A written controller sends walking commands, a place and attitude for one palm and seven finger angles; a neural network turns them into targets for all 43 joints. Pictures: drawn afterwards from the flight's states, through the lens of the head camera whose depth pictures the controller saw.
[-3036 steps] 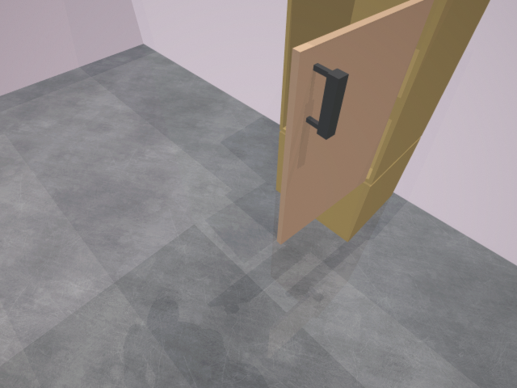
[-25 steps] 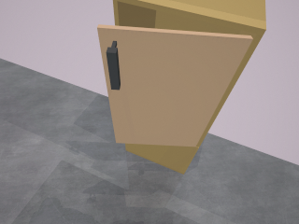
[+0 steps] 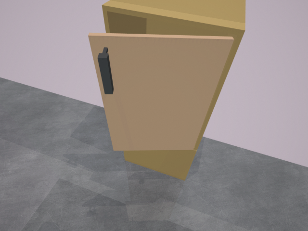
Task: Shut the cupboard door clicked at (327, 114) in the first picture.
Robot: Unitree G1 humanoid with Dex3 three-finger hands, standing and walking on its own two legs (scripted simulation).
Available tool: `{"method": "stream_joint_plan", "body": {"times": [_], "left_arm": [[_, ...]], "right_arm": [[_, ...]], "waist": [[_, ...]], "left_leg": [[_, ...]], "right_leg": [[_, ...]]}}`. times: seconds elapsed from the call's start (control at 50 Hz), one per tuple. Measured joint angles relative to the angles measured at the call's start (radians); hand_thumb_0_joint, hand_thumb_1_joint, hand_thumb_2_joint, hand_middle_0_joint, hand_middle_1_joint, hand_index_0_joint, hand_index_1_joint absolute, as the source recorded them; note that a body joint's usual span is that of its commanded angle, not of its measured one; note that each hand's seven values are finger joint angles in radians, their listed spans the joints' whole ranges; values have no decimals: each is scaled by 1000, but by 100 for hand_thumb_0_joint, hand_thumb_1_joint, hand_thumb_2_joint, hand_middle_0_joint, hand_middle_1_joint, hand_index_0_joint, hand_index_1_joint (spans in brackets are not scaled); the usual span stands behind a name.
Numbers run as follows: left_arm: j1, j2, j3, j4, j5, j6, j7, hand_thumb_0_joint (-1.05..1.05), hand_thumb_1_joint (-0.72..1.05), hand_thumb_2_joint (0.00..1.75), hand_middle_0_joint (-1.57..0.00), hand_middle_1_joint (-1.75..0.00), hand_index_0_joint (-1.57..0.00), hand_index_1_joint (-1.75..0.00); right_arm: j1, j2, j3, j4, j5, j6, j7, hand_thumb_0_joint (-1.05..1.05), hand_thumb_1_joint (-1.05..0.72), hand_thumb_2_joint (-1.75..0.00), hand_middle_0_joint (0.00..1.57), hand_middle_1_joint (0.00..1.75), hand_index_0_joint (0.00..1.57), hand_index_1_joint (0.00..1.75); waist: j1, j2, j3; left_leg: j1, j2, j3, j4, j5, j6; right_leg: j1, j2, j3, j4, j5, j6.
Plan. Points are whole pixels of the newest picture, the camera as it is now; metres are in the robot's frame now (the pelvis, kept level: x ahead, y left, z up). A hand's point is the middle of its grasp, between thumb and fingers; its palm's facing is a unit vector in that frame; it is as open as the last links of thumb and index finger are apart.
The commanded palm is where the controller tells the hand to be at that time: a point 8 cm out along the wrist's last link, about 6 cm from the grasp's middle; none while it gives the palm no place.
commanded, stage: come to a stop and stand still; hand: left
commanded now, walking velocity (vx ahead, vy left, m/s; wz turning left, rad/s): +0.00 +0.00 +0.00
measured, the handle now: (107, 70) +0.52 +0.17 +0.14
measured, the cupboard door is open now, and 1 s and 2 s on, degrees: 21 21 21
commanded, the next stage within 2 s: look again from close up in 0.06 s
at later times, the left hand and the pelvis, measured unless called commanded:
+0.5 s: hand out of the picture -0.01 +0.19 -0.19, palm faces +0.04 -0.98 -0.19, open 7.4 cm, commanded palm none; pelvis +0.00 +0.02 -0.01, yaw +1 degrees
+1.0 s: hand out of the picture -0.04 +0.18 -0.19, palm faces +0.02 -0.99 -0.16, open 7.4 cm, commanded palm none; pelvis +0.00 +0.01 -0.01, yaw +0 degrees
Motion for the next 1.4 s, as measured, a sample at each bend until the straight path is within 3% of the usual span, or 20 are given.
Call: {"method": "stream_joint_plan", "body": {"times": [0.16, 0.26, 0.34, 0.48, 0.78, 0.9, 1.14, 1.22, 1.26, 1.3, 1.36, 1.4], "left_arm": [[17, -6, 2, 14, -3, -6, 5, 1, 91, 89, -19, -30, -20, -30], [24, -14, -21, -13, 5, -51, 22, 1, 91, 89, -20, -30, -20, -30], [30, -5, -21, -32, 4, -41, 22, 1, 91, 89, -20, -30, -20, -30], [37, 21, -16, -72, 10, -31, 17, 1, 91, 89, -19, -30, -20, -30], [36, 72, -13, -88, 12, -20, 6, 1, 91, 89, -19, -30, -20, -30], [69, 66, -7, -79, 23, -1, -7, 1, 91, 89, -19, -30, -20, -30], [149, 35, 6, -66, 17, -11, -15, 1, 91, 89, -19, -30, -20, -30], [162, 27, 8, -52, 17, -18, -9, 1, 91, 89, -19, -30, -20, -30], [164, 25, 8, -43, 16, -15, -10, 1, 91, 89, -19, -30, -20, -30], [155, 16, 5, -32, 18, -8, -13, 1, 91, 89, -19, -30, -20, -30], [110, 14, 10, -36, 24, 7, -20, 1, 91, 89, -19, -30, -20, -30], [66, 21, 20, -55, 23, 10, -26, 1, 91, 89, -19, -30, -20, -30]], "right_arm": [[10, 27, 4, 6, 1, -10, -4, 0, -90, -90, 20, 30, 20, 30], [-19, 17, 15, -61, -2, -37, 7, 0, -90, -90, 20, 30, 20, 30], [-30, 2, 11, -83, -10, -31, 1, 2, -93, -89, 20, 30, 20, 30], [-59, -25, 0, -120, -7, -29, 11, 2, -93, -89, 20, 30, 20, 30], [-102, -36, 5, -123, -3, -37, 18, 0, -90, -89, 20, 30, 20, 30], [-86, -25, -2, -113, -7, -18, 18, 0, -90, -89, 20, 30, 20, 30], [-23, -3, -14, -89, -8, -19, 12, 0, -90, -89, 20, 30, 20, 30], [-14, 15, -10, -75, -9, -25, 13, 0, -90, -89, 20, 30, 20, 30], [-20, 30, -6, -70, -9, -35, 11, 0, -90, -89, 20, 30, 20, 30], [-26, 32, -8, -74, -14, -50, 0, 1, -91, -89, 20, 30, 20, 30], [-25, 36, -8, -87, -17, -70, -11, 1, -92, -89, 20, 30, 20, 30], [-15, 41, -8, -86, -19, -75, -14, 0, -91, -89, 20, 30, 20, 30]], "waist": [[2, 4, 5], [-6, 46, 27], [-1, 48, 0], [13, 26, -32], [28, -14, -31], [28, -19, -45], [27, -3, -51], [30, -25, -46], [33, -54, -45], [30, -60, -42], [13, -50, -24], [2, -40, -11]], "left_leg": [[-4, -1, 0, 2, -3, 1], [-72, 14, -16, 117, -52, 8], [-81, -1, -21, 155, -72, 17], [-90, -18, -8, 160, -74, 30], [-78, -21, -9, 106, -38, 35], [-84, -19, 0, 113, -49, 35], [-126, 34, -25, 233, -144, 1], [-123, 39, -37, 285, -190, -7], [-105, 29, -22, 280, -203, -8], [-90, 30, -4, 272, -213, 1], [-54, 43, 8, 221, -197, -1], [-31, 51, 2, 175, -175, -9]], "right_leg": [[-3, 0, 0, 1, -3, 0], [-35, 12, -17, 48, -19, 4], [-46, -3, -24, 101, -54, 11], [-72, -22, -14, 142, -73, 20], [-60, -23, -14, 86, -33, 28], [-82, -30, -20, 125, -80, 2], [-69, 10, -60, 126, -93, -8], [-47, 14, -75, 150, -135, -11], [-50, 0, -62, 181, -159, -11], [-102, -8, -68, 303, -193, -15], [-223, -13, -71, 533, -238, -16], [-281, -28, -77, 569, -210, -8]]}}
